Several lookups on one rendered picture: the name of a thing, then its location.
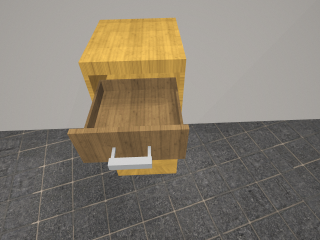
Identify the cabinet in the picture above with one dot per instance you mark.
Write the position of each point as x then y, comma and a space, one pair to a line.
136, 49

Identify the drawer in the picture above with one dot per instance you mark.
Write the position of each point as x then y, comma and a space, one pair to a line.
130, 115

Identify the handle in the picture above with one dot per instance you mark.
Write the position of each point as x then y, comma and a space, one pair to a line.
129, 163

